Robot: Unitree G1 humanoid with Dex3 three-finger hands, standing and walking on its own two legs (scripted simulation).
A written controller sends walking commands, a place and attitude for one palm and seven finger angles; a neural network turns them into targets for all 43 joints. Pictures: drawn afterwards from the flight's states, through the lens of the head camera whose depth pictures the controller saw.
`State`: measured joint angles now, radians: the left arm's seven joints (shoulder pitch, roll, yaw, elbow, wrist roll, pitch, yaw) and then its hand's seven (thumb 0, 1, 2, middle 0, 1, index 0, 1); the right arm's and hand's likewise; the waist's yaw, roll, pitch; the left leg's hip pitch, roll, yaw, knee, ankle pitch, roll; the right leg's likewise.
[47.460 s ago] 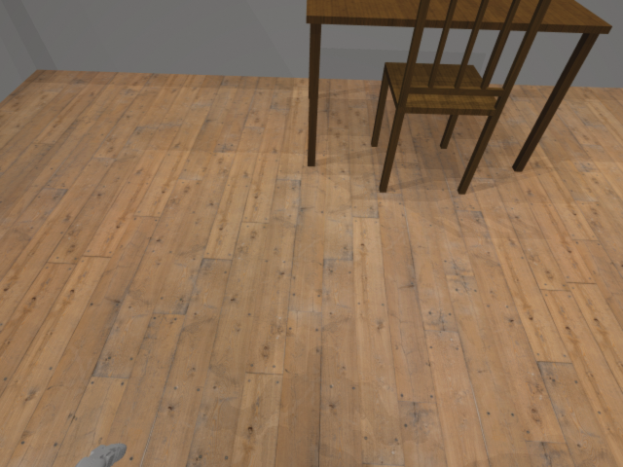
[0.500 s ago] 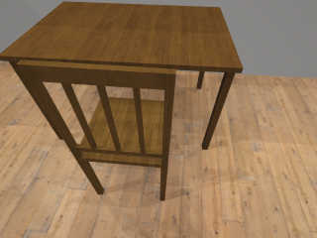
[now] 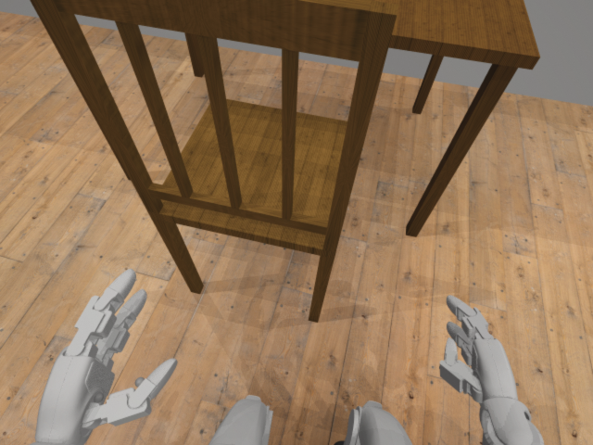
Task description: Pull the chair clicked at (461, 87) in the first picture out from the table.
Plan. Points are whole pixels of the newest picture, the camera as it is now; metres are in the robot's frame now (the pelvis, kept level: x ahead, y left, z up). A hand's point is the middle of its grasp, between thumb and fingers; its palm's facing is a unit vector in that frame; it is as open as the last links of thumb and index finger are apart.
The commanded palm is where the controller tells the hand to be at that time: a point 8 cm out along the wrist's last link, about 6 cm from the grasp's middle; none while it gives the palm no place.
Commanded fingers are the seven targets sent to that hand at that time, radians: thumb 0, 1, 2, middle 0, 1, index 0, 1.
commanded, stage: raise the hand toward the chair's back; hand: left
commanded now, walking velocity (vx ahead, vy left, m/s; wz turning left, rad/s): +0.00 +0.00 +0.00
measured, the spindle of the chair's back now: (225, 139) +0.53 +0.20 +0.06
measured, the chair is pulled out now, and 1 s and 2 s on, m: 0.21 0.21 0.21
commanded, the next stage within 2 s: aim the fingers beside a spindle in 1.50 s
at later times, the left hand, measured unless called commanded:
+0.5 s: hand (155, 340) +0.22 +0.20 +0.04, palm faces -0.13 -0.99 -0.06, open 15.1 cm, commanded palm +0.20 +0.27 +0.06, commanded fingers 0.00 -0.41 0.34 -0.07 -0.09 -0.07 -0.09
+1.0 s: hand (126, 289) +0.26 +0.24 +0.07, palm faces -0.05 -1.00 -0.08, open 16.9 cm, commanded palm +0.24 +0.29 +0.07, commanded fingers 0.00 -0.50 0.30 -0.06 -0.08 -0.06 -0.08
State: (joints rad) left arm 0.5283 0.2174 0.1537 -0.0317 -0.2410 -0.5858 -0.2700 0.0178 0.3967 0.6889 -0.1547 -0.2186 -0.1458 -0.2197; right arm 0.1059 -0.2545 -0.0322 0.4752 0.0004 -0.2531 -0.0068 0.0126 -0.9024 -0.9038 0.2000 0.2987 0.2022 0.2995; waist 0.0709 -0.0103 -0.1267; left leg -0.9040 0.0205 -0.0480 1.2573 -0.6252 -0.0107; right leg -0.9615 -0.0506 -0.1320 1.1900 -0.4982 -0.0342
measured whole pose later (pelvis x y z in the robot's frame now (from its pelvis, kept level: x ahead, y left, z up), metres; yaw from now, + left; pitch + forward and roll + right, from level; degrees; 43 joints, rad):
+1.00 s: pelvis +0.02 +0.03 +0.02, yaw -1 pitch +16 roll -4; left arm 0.29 0.28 0.25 0.03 -0.27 -0.38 -0.34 -0.01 -0.50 0.31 -0.07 -0.08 -0.06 -0.08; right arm 0.24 -0.23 0.03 0.52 0.02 -0.22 -0.03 0.01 -0.90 -0.90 0.21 0.30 0.21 0.30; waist -0.01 0.02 -0.14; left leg -0.83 0.01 -0.02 1.13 -0.59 0.03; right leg -0.87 -0.05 -0.11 1.03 -0.44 0.02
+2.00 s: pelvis +0.01 +0.02 +0.02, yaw -1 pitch +18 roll -2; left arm 0.10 0.28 0.24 0.23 -0.27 -0.40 -0.37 -0.01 -0.50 0.30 -0.07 -0.08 -0.06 -0.08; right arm 0.24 -0.26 0.01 0.55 0.03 -0.24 -0.04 0.02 -0.90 -0.90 0.21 0.30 0.21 0.30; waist -0.03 0.03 -0.14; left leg -0.89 0.01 -0.02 1.16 -0.58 0.01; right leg -0.95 -0.05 -0.10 1.08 -0.44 -0.01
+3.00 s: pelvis -0.01 +0.02 -0.01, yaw -2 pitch +23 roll -2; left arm -0.35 0.30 0.27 0.62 -0.18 -0.45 -0.29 -0.01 -0.50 0.30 -0.07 -0.08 -0.06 -0.08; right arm 0.24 -0.26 0.01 0.59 0.01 -0.13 -0.01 0.01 -0.90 -0.90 0.20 0.30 0.21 0.30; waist -0.07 0.02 -0.14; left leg -1.07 0.01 0.00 1.26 -0.60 0.02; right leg -1.14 -0.05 -0.08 1.18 -0.45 -0.01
